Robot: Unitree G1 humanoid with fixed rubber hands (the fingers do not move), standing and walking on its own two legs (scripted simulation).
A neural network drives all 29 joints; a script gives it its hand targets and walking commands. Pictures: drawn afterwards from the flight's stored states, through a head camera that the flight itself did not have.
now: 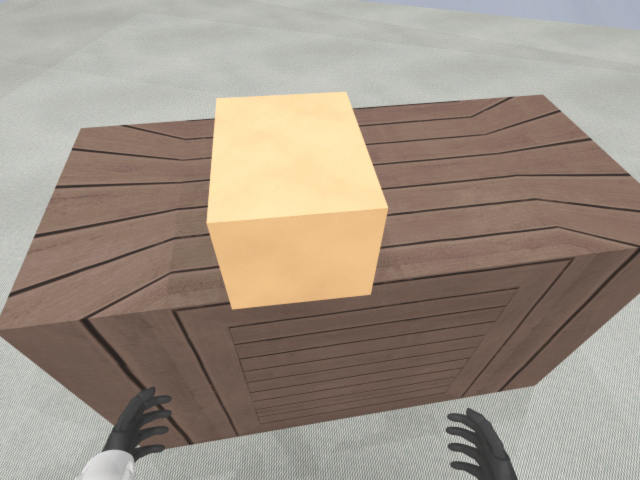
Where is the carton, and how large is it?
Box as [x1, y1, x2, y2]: [207, 92, 387, 308]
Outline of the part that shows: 346,92 233,97 216,99 207,211 207,226 232,308 370,294 387,206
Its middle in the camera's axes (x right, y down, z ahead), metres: -0.05 -0.08 +0.64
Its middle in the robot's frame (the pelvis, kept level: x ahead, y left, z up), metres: +0.55 +0.03 +0.04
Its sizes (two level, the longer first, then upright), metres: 0.298 0.224 0.195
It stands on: a pedestal, 0.72 m high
